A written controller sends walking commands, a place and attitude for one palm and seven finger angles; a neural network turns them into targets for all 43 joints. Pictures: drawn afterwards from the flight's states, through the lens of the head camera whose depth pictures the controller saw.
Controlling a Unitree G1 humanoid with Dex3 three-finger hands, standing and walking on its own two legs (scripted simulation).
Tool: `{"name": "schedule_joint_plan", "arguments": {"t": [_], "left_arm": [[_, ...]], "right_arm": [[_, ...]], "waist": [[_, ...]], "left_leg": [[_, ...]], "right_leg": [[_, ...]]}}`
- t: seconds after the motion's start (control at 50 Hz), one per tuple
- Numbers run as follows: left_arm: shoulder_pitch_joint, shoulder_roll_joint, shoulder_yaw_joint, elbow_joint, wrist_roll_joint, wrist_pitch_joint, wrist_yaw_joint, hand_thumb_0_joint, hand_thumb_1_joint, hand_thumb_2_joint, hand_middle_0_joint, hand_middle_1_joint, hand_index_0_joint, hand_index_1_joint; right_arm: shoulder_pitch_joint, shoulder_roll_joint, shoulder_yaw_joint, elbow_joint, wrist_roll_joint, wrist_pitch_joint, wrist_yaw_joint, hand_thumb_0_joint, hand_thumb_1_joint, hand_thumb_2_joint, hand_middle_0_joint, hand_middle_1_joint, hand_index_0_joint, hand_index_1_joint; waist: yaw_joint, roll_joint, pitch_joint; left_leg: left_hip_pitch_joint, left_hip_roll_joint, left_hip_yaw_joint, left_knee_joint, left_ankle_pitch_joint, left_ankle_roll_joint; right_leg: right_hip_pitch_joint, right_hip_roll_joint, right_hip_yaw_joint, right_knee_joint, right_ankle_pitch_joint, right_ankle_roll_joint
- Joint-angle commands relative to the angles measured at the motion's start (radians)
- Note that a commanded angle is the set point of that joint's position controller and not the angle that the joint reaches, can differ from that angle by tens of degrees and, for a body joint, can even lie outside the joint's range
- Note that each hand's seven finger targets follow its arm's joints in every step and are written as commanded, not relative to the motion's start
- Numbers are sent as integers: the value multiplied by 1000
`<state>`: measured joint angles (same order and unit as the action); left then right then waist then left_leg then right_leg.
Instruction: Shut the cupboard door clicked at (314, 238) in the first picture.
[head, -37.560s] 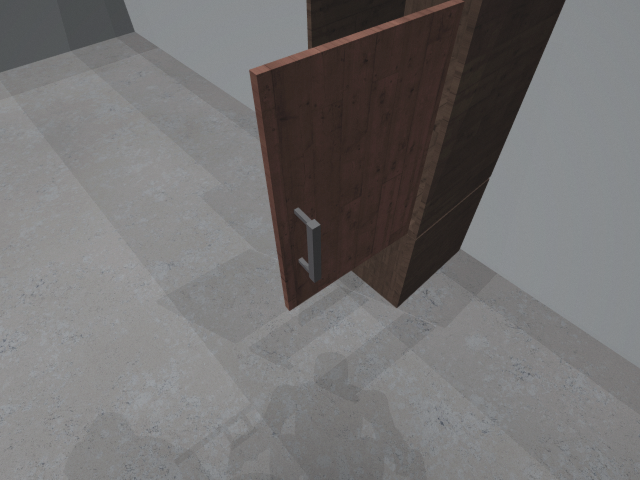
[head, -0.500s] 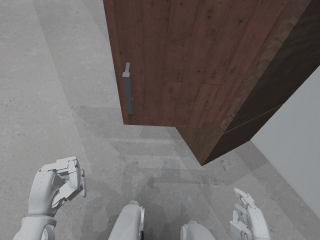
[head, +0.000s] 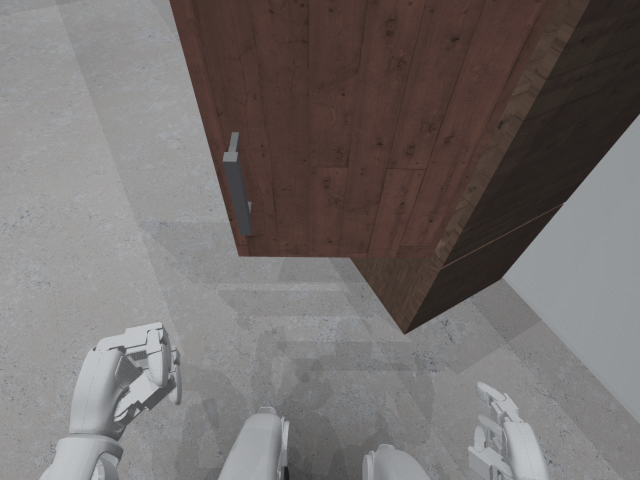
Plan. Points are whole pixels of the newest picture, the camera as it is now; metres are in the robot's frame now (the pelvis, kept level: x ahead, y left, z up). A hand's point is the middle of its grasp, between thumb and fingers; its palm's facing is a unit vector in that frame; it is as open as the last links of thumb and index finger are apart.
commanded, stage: bring the fist close to the handle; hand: left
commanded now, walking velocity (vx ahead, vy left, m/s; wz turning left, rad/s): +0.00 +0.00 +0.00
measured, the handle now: (240, 187) +0.51 +0.17 +0.02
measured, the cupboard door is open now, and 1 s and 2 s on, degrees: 61 61 56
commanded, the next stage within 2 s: push the door shut along its arc in 1.40 s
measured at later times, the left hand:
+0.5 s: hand (206, 297) +0.32 +0.17 +0.04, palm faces +0.06 -1.00 -0.01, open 3.1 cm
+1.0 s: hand (257, 243) +0.42 +0.12 +0.02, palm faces +0.05 -1.00 -0.03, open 3.1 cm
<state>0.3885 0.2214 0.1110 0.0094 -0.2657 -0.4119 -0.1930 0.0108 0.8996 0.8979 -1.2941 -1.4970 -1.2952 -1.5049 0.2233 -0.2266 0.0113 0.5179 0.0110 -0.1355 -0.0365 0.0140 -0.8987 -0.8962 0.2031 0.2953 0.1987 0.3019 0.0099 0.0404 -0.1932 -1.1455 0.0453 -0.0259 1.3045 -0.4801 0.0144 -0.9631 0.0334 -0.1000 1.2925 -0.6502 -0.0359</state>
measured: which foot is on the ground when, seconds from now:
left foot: down 0.00-1.00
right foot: down 0.00-1.00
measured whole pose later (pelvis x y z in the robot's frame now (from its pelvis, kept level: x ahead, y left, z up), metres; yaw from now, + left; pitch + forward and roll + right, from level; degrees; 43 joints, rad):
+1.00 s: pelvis +0.00 +0.00 -0.01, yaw -1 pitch +23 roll -2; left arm -0.46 0.18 0.12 0.77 -0.10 -0.49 0.05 0.01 0.90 0.90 -1.30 -1.50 -1.30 -1.50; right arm 0.25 -0.23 0.00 0.63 -0.03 -0.02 0.02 0.01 -0.90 -0.90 0.20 0.30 0.20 0.30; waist -0.07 0.04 -0.19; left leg -1.24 0.05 0.00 1.30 -0.47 0.02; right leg -1.08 0.03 -0.07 1.32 -0.64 -0.03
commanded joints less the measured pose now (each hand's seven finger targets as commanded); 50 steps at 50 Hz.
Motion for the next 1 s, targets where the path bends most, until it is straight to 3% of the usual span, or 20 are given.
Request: {"name": "schedule_joint_plan", "arguments": {"t": [0.0, 0.04, 0.08, 0.16, 0.22, 0.24, 0.32, 0.4, 0.48, 0.56, 0.62, 0.7, 0.72, 0.74, 0.78, 0.86, 0.88, 0.94, 0.98], "left_arm": [[-97, 120, 88, -265, -19, -94, 10, 0, 900, 900, -1300, -1500, -1300, -1500], [-169, 126, 94, -256, -9, -124, 35, 0, 900, 900, -1300, -1500, -1300, -1500], [-223, 82, 42, -214, 7, -143, 48, 0, 900, 900, -1300, -1500, -1300, -1500], [-249, 42, -23, -118, 30, -98, 41, 0, 900, 900, -1300, -1500, -1300, -1500], [-315, 94, 8, -78, 47, -40, 41, 0, 900, 900, -1300, -1500, -1300, -1500], [-344, 94, 9, -88, 55, -28, 48, 0, 900, 900, -1300, -1500, -1300, -1500], [-439, 119, 68, -122, 52, -28, 117, 0, 900, 900, -1300, -1500, -1300, -1500], [-508, 51, 14, -17, 75, -58, 170, 0, 900, 900, -1300, -1500, -1300, -1500], [-591, 11, -51, 122, 114, -62, 164, 0, 900, 900, -1300, -1500, -1300, -1500], [-731, -9, -80, 176, 126, -58, 162, 0, 900, 900, -1300, -1500, -1300, -1500], [-808, 61, 10, 196, 124, -81, 202, 0, 900, 900, -1300, -1500, -1300, -1500], [-901, 49, 22, 237, 139, -138, 254, 0, 900, 900, -1300, -1500, -1300, -1500], [-902, 82, 55, 256, 147, -146, 264, 0, 900, 900, -1300, -1500, -1300, -1500], [-920, 50, 22, 287, 158, -150, 267, 0, 900, 900, -1300, -1500, -1300, -1500], [-941, 22, -4, 378, 173, -146, 264, 0, 900, 900, -1300, -1500, -1300, -1500], [-1062, 13, -13, 540, 176, -125, 239, 0, 900, 900, -1300, -1500, -1300, -1500], [-1111, 22, -5, 553, 171, -128, 235, 0, 900, 900, -1300, -1500, -1300, -1500], [-1243, 51, 41, 548, 155, -166, 244, 0, 900, 900, -1300, -1500, -1300, -1500], [-1292, 61, 59, 577, 156, -196, 253, 0, 900, 900, -1300, -1500, -1300, -1500]], "right_arm": [[-35, -125, -57, -149, -4, -61, -21, 0, -900, -900, 200, 300, 200, 300], [-33, -125, -55, -132, -13, -66, -22, 0, -900, -900, 200, 300, 200, 300], [-33, -128, -52, -119, -18, -70, -17, 0, -900, -900, 200, 300, 200, 300], [-19, -142, -54, -119, -13, -65, -8, 0, -900, -900, 200, 300, 200, 300], [-7, -152, -53, -120, -9, -48, -10, 0, -900, -900, 200, 300, 200, 300], [-15, -150, -54, -124, -7, -43, -10, 0, -900, -900, 200, 300, 200, 300], [-13, -143, -53, -116, -13, -28, -5, 0, -900, -900, 200, 300, 200, 300], [-10, -135, -48, -88, -22, -19, 9, 0, -900, -900, 200, 300, 200, 300], [11, -148, -53, -69, -23, -4, 17, 0, -900, -900, 200, 300, 200, 300], [24, -157, -58, -62, -21, 11, 18, 0, -900, -900, 200, 300, 200, 300], [36, -162, -63, -48, -29, 21, 15, 0, -900, -900, 200, 300, 200, 300], [34, -146, -62, -25, -40, 32, 28, 0, -900, -900, 200, 300, 200, 300], [45, -151, -65, -21, -42, 36, 30, 0, -900, -900, 200, 300, 200, 300], [41, -146, -63, -16, -44, 41, 35, 0, -900, -900, 200, 300, 200, 300], [57, -148, -68, -3, -45, 52, 42, 0, -900, -900, 200, 300, 200, 300], [76, -156, -68, 13, -39, 77, 42, 0, -900, -900, 200, 300, 200, 300], [81, -158, -69, 16, -37, 79, 39, 0, -900, -900, 200, 300, 200, 300], [92, -159, -74, 33, -43, 80, 35, 0, -900, -900, 200, 300, 200, 300], [99, -155, -75, 44, -48, 81, 36, 0, -900, -900, 200, 300, 200, 300]], "waist": [[-12, -4, -227], [-21, 21, -214], [-39, 34, -189], [-45, 7, -209], [-32, -3, -251], [-27, 22, -274], [-9, 52, -336], [-39, 28, -274], [-66, -11, -247], [-75, 15, -284], [-60, 6, -346], [-60, 37, -389], [-53, 39, -402], [-60, 55, -397], [-82, 20, -367], [-117, -38, -299], [-121, -40, -302], [-121, 16, -393], [-126, 5, -415]], "left_leg": [[276, -25, -27, -142, 157, 16], [268, -24, -30, -122, 152, 17], [273, -21, -42, -125, 119, 16], [273, -22, -48, -140, 85, 19], [274, -22, -44, -146, 99, 22], [299, -22, -37, -152, 114, 20], [369, -20, -49, -174, 175, 13], [363, -16, -51, -178, 153, 8], [343, -15, -53, -174, 128, 9], [389, -15, -64, -188, 122, 6], [410, -14, -65, -176, 168, 4], [431, -17, -50, -160, 219, -1], [429, -16, -52, -156, 231, 0], [430, -17, -45, -153, 236, -2], [411, -15, -40, -148, 225, 1], [332, -20, -33, -146, 151, 9], [323, -20, -31, -142, 145, 11], [368, -22, -34, -122, 185, 10], [367, -21, -34, -110, 203, 9]], "right_leg": [[58, 1, 112, -237, 267, 17], [17, 4, 104, -219, 253, 10], [-46, 10, 81, -204, 202, 4], [-48, 9, 78, -218, 175, 5], [-15, 8, 89, -225, 186, 5], [-14, 5, 86, -222, 204, 5], [8, 11, 63, -205, 264, 0], [-39, 8, 52, -211, 247, 4], [-70, 4, 54, -215, 234, 6], [-88, 0, 48, -215, 229, 4], [-71, 3, 52, -203, 264, 2], [-69, 1, 57, -186, 307, 5], [-67, 4, 57, -179, 315, 2], [-75, 1, 58, -178, 324, 4], [-87, 4, 59, -186, 330, 9], [-99, 4, 69, -212, 284, 14], [-98, 4, 75, -215, 279, 15], [-108, 3, 79, -197, 309, 15], [-112, 5, 79, -183, 326, 16]]}}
